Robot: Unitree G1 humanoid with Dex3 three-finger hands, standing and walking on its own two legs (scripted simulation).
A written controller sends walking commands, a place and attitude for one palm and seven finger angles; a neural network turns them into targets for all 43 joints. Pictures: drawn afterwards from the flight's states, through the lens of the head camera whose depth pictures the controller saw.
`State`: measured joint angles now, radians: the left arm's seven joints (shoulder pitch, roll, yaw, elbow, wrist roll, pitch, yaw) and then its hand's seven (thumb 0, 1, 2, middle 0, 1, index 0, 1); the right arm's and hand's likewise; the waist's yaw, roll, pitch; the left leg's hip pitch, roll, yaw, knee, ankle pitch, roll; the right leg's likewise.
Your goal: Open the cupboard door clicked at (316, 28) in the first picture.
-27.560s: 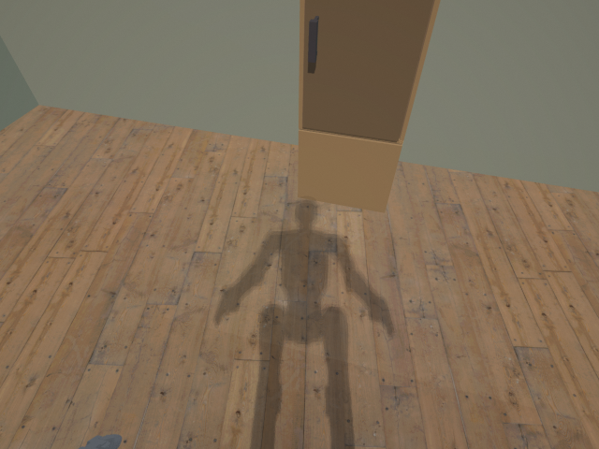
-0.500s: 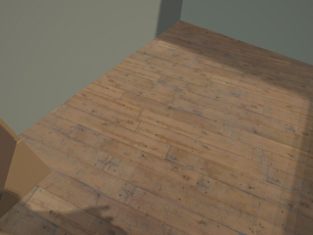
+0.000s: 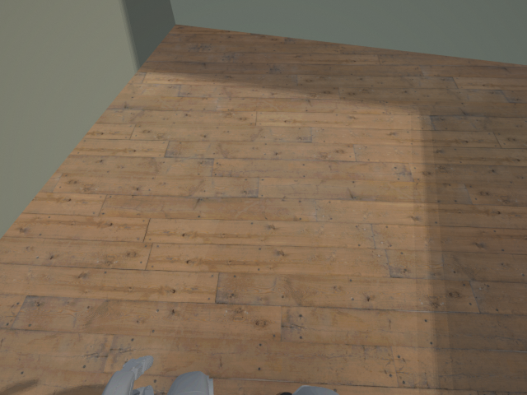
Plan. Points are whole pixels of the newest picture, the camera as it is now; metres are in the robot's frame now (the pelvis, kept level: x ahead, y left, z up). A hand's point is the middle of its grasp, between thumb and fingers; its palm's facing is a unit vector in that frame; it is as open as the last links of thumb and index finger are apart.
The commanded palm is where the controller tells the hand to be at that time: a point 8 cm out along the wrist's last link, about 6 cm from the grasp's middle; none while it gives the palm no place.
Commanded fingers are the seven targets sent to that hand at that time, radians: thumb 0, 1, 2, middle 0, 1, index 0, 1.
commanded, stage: walk to a spot facing it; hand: left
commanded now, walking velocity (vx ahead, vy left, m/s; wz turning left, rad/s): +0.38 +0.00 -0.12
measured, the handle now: out of the picture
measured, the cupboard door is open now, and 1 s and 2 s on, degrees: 46 46 46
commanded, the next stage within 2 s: turn to face it in 0.68 s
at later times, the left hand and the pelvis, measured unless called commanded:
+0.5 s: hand (167, 355) +0.21 +0.18 -0.18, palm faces -0.01 -0.99 -0.16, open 7.4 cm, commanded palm none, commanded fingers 0.00 0.90 0.90 -0.20 -0.30 -0.20 -0.30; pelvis +0.26 +0.01 +0.00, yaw -6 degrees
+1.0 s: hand (219, 196) +0.55 +0.11 -0.16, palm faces -0.01 -0.98 -0.21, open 7.2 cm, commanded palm none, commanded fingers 0.00 0.90 0.90 -0.20 -0.30 -0.20 -0.30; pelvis +0.47 -0.07 +0.01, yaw -1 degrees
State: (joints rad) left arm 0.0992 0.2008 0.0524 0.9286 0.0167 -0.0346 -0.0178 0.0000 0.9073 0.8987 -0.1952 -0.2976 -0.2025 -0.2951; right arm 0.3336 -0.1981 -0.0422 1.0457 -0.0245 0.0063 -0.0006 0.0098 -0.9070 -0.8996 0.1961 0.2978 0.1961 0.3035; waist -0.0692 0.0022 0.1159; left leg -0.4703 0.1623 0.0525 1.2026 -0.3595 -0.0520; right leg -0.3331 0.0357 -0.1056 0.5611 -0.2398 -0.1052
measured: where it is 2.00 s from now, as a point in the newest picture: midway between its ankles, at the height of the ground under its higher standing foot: (299, 265)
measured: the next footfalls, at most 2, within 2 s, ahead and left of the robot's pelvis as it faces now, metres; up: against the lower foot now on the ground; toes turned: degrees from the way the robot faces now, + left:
left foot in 0.40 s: +0.35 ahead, +0.12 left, +0.00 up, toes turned +2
right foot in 0.76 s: +0.49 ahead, -0.18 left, +0.00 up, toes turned -14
